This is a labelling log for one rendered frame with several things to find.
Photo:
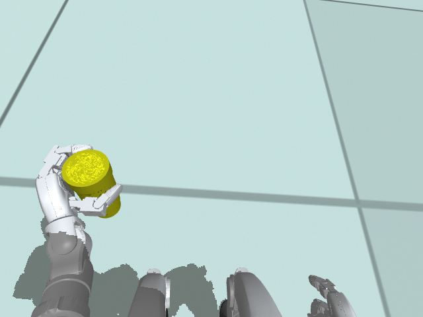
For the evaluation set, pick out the right robot hand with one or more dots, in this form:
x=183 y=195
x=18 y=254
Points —
x=337 y=304

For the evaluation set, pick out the left robot hand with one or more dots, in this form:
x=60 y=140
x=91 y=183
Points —
x=57 y=199

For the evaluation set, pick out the cup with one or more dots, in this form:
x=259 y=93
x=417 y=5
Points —
x=89 y=174

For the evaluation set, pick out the left robot arm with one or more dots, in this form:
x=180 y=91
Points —
x=69 y=284

